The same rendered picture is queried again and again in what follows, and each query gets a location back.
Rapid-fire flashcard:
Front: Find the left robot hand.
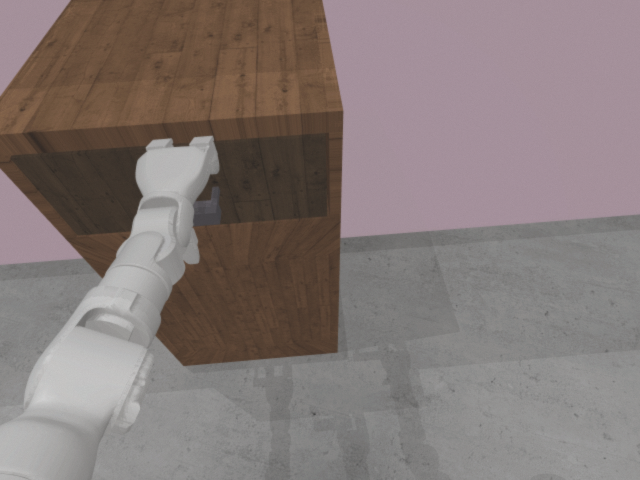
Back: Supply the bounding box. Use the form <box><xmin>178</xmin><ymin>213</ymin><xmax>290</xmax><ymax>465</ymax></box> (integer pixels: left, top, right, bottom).
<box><xmin>135</xmin><ymin>136</ymin><xmax>219</xmax><ymax>264</ymax></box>

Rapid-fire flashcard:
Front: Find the left robot forearm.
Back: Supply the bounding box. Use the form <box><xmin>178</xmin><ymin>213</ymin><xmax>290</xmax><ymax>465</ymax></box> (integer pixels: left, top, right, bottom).
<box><xmin>24</xmin><ymin>191</ymin><xmax>194</xmax><ymax>412</ymax></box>

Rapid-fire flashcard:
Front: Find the cabinet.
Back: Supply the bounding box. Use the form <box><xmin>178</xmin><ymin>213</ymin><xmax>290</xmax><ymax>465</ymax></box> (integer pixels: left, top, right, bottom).
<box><xmin>0</xmin><ymin>0</ymin><xmax>343</xmax><ymax>366</ymax></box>

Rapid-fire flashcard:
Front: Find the drawer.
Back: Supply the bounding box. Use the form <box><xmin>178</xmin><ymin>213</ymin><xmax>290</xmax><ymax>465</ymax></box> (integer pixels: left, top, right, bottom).
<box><xmin>10</xmin><ymin>133</ymin><xmax>327</xmax><ymax>236</ymax></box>

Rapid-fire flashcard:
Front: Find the robot left upper arm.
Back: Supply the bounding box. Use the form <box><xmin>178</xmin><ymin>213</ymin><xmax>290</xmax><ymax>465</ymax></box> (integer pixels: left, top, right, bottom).
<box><xmin>0</xmin><ymin>325</ymin><xmax>155</xmax><ymax>480</ymax></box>

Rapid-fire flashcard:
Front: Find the handle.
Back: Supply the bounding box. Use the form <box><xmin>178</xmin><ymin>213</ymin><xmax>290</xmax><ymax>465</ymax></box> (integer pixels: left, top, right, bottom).
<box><xmin>193</xmin><ymin>186</ymin><xmax>221</xmax><ymax>226</ymax></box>

